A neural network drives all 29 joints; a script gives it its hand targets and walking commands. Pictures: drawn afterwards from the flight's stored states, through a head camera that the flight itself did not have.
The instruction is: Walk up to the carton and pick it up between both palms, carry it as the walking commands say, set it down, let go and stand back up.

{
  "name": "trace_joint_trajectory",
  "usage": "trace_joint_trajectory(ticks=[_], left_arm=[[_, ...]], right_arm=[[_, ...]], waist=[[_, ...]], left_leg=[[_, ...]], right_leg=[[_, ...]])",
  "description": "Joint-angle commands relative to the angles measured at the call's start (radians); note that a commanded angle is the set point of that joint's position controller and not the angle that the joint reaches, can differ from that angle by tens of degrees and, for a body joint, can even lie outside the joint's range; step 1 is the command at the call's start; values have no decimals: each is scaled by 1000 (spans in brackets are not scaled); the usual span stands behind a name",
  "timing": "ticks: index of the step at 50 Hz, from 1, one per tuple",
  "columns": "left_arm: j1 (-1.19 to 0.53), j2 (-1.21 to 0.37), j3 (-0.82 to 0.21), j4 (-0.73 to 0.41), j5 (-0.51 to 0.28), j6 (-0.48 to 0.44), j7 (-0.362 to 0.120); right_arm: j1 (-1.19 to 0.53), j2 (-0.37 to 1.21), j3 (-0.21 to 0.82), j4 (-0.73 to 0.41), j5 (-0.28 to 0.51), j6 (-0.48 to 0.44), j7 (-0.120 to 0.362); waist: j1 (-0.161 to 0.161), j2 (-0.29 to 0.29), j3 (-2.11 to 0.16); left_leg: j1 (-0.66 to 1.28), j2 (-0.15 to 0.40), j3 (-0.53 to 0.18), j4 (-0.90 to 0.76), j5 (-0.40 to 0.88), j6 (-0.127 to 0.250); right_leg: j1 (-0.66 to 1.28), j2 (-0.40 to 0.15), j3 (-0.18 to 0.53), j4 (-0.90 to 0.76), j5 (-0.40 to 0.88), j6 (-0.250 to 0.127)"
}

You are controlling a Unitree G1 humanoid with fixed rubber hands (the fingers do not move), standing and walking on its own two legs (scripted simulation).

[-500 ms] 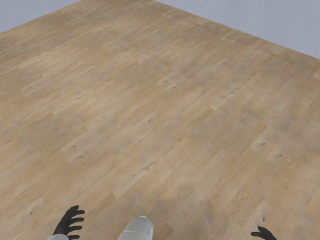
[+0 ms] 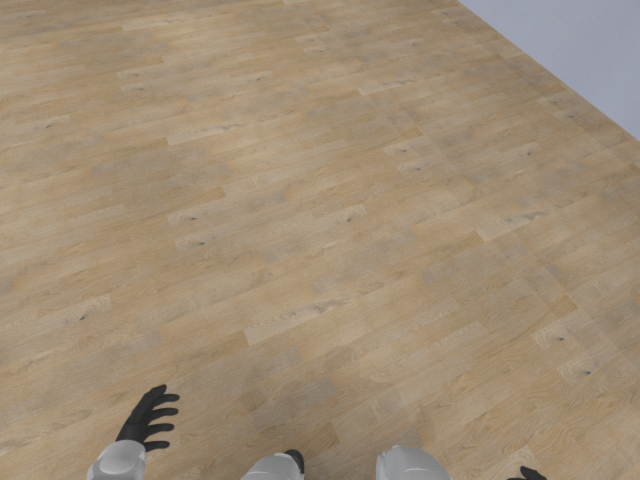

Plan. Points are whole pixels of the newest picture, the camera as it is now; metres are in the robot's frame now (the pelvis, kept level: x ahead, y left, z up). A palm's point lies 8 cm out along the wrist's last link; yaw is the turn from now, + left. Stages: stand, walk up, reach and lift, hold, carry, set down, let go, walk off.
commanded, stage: walk up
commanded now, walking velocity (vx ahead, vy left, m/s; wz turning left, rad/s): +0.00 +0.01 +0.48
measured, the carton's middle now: out of the picture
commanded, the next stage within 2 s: none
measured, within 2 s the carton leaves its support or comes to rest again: neither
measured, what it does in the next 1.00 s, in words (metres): steps on the spot, turning left: right foot, then left foot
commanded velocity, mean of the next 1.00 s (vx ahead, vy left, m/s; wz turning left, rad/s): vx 0.00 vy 0.01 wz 0.49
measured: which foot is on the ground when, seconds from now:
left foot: down 0.00-0.30, up 0.32-0.82, down 0.84-1.00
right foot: up 0.00-0.28, down 0.30-0.84, up 0.86-1.00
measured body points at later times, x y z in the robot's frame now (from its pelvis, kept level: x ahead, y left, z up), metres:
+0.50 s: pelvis -0.04 -0.08 +0.00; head -0.02 -0.11 +0.45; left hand +0.01 +0.23 -0.08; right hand +0.11 -0.31 -0.14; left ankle -0.06 +0.11 -0.63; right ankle -0.07 -0.15 -0.74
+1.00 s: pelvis -0.04 -0.03 -0.01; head -0.02 +0.01 +0.44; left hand -0.02 +0.28 -0.13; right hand +0.16 -0.24 -0.12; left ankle -0.01 +0.06 -0.74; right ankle -0.01 -0.16 -0.69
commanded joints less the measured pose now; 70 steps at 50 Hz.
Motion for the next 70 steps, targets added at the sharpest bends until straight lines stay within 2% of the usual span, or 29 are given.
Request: trace_joint_trajectory(ticks=[1, 3, 8, 10, 11, 13, 14, 15, 16, 17, 19, 22, 28, 34, 38, 40, 41, 42, 44, 48, 50, 54, 60, 61, 63, 64, 65, 66, 70], left_arm=[[-19, 70, 27, -91, 23, -6, 4], [5, 75, 28, -93, 27, -1, 1], [-12, 62, 21, -102, 12, -13, 10], [83, 75, 21, -65, 1, -17, 27], [153, 105, 42, -42, -1, -14, 25], [285, 151, 61, -5, -5, -18, 37], [218, 214, 69, 3, 3, -19, 41], [140, 205, 61, -48, 17, -26, 46], [104, 186, 46, -59, 11, -44, 44], [51, 179, 46, -66, 7, -40, 38], [-23, 97, 17, -78, 4, -51, 37], [37, 87, 16, -91, 10, -47, 40], [234, 75, 29, -70, 0, -50, 38], [268, 88, 24, -20, 21, -68, 34], [178, 124, 41, -35, 9, -65, 27], [187, 111, 36, -67, 17, -55, 29], [142, 79, 32, -91, 24, -49, 24], [137, 50, 12, -112, 31, -38, 19], [101, 76, 11, -138, 26, -23, 18], [135, 62, 0, -77, 23, -22, 11], [126, 51, 5, -73, 29, -9, 15], [64, 36, -7, -73, 20, -10, 14], [142, 61, 3, -43, 13, -9, 28], [207, 70, 10, -26, 7, -14, 32], [331, 124, 33, 9, 12, -24, 41], [249, 191, 51, -16, 14, -24, 43], [182, 205, 47, -54, 33, -28, 50], [122, 219, 42, -84, 31, -41, 49], [48, 102, 11, -69, 28, -60, 44]], right_arm=[[92, -191, -88, 16, 31, -33, -12], [105, -197, -91, 5, 30, -27, -14], [137, -178, -94, 36, 26, -11, -15], [53, -178, -96, 26, 18, -8, -14], [43, -173, -91, 17, 15, -6, -10], [-72, -165, -88, -42, 11, -11, -3], [-86, -121, -74, -50, 16, -10, 2], [-71, -68, -76, -53, 12, -16, 7], [16, -47, -74, -32, -5, -19, 7], [0, -85, -82, -16, -4, -12, 19], [6, -133, -111, 0, 0, 7, 31], [35, -111, -97, 1, 15, 21, 34], [-58, -35, -57, -17, 20, 7, 31], [-102, -22, -32, -27, 25, -7, 53], [36, -77, -62, -1, 22, -30, 40], [122, -140, -86, 29, 21, -38, 26], [162, -201, -104, 43, 5, -38, 16], [189, -267, -123, 49, 5, -29, 13], [167, -234, -105, 44, 2, -14, 2], [3, -162, -93, 6, 9, -20, -7], [37, -128, -84, 24, 13, -24, -7], [74, -150, -97, 28, 11, -16, -6], [19, -158, -97, -15, 8, 7, -4], [-28, -155, -95, -25, 8, 7, -5], [-116, -125, -73, -63, 10, 0, 1], [-75, -81, -68, -57, 12, -3, 7], [-93, -44, -63, -81, -5, -5, 2], [-38, -48, -74, -81, -24, -7, 4], [-27, -113, -93, -37, 2, 12, 37]], waist=[[-111, 209, -266], [-108, 236, -255], [-114, 273, -253], [-60, 331, -232], [-26, 258, -254], [58, 88, -250], [63, -273, -192], [32, -265, -141], [-25, -195, -95], [-30, -233, -148], [-80, -145, -12], [-57, -174, 25], [49, -163, -95], [41, -203, -111], [-52, -169, -280], [-108, -53, -246], [-120, 173, -200], [-100, 255, -108], [-81, 87, -58], [-30, 125, -159], [-28, 133, -141], [-77, 209, -197], [-34, 336, -177], [8, 323, -180], [96, 66, -163], [66, -278, -193], [54, -313, -78], [-6, -245, -19], [-47, -93, -6]], left_leg=[[341, 173, -377, -264, 75, -93], [318, 148, -353, -320, 19, -145], [233, 87, -325, -317, 32, -148], [58, 42, -279, -338, -74, -149], [-47, -5, -242, -368, -155, -199], [-314, -65, -192, -195, -414, -150], [-354, -137, -41, 226, -374, -116], [-400, -74, 27, 459, -350, -121], [-424, -44, 21, 535, -351, -130], [-355, -20, 58, 667, -252, -149], [-287, -9, 97, 801, -170, -151], [-270, -8, 126, 821, -163, -168], [-368, 29, 217, 527, -166, -168], [-159, 55, 265, 261, -133, -97], [55, 14, 231, 102, -82, -35], [267, 54, 99, 46, 190, 26], [357, 241, -195, -16, 484, 79], [302, 367, -459, -91, 538, 132], [153, 353, -546, -174, 169, 162], [123, 207, -341, -241, -55, 72], [90, 167, -320, -258, -67, 15], [172, 156, -346, -243, -44, 25], [-36, 65, -284, -343, -169, -72], [-131, 45, -245, -332, -226, -87], [-365, -64, -125, -147, -303, -149], [-338, -119, 23, 263, -326, -115], [-463, -44, 70, 486, -353, -107], [-477, -4, 62, 586, -358, -125], [-335, 30, 111, 800, -149, -139]], right_leg=[[-108, 56, 143, 52, 32, 76], [-50, 87, 91, -31, 8, 70], [118, 137, 74, -323, -38, 71], [340, 113, 70, -495, -17, 64], [501, 108, 13, -564, 11, 50], [677, -50, 102, -720, 98, 22], [546, -283, 294, -790, -46, -24], [441, -452, 373, -816, -45, -83], [434, -439, 326, -779, 168, -37], [298, -439, 239, -884, -31, -93], [162, -300, 98, -855, 51, -57], [182, -266, 49, -842, 91, -45], [564, -274, -54, -620, 774, -56], [508, -329, -100, -562, 909, -111], [550, -310, -102, -370, 962, -73], [299, -232, -118, -168, 658, -32], [48, -116, -103, 18, 60, 7], [-93, -22, 23, 97, -293, 41], [-79, -36, 170, 122, -214, 47], [20, -17, 119, 19, -12, 38], [26, -8, 122, 27, 55, 39], [31, 44, 95, -131, 8, 52], [342, 105, 12, -417, -40, 43], [462, 81, 3, -511, 6, 29], [720, -67, 79, -778, 79, -19], [596, -315, 269, -831, -13, -84], [468, -495, 313, -854, 10, -134], [398, -500, 286, -866, 35, -104], [284, -319, 0, -794, 212, -105]])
